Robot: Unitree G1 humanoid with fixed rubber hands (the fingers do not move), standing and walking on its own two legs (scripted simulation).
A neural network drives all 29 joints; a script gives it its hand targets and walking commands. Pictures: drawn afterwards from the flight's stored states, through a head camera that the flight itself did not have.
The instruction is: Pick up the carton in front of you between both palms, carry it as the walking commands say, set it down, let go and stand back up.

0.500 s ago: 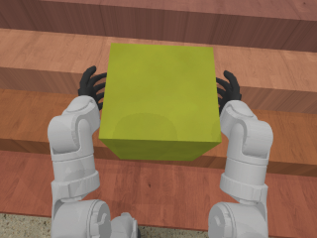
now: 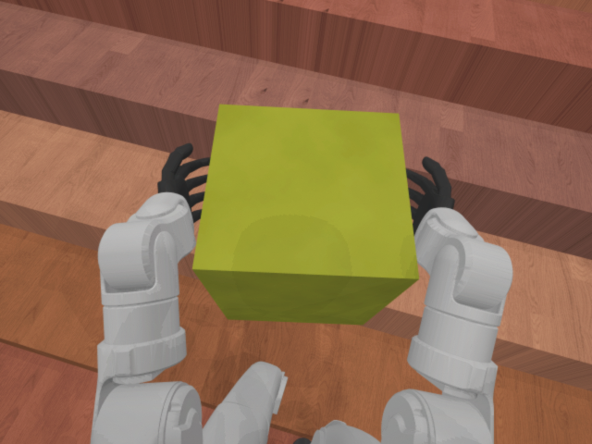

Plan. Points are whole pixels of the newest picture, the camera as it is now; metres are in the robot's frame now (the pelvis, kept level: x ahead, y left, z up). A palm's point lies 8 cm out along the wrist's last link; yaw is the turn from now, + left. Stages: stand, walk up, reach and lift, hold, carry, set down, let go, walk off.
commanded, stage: carry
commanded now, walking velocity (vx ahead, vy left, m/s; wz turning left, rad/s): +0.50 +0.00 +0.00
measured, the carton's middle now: (301, 230) +0.36 +0.06 +0.04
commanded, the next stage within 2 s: none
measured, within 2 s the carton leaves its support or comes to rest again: neither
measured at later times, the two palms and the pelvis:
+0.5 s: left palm out of the picture +0.69 +0.10 +0.38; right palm out of the picture +0.63 -0.20 +0.37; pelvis +0.29 +0.03 +0.20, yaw -3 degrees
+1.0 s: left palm out of the picture +0.92 +0.07 +0.52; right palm out of the picture +0.95 -0.23 +0.51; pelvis +0.57 -0.12 +0.37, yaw +0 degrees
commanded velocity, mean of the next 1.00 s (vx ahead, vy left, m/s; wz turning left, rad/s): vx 0.50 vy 0.00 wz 0.00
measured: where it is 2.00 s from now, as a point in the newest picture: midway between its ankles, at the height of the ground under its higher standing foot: (439, 20)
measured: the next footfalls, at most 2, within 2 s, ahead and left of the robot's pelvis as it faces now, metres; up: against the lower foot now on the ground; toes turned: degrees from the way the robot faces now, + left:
left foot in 0.26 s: +0.37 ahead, +0.11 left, +0.18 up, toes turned +5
right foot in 0.76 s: +0.65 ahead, -0.20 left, +0.36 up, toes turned -9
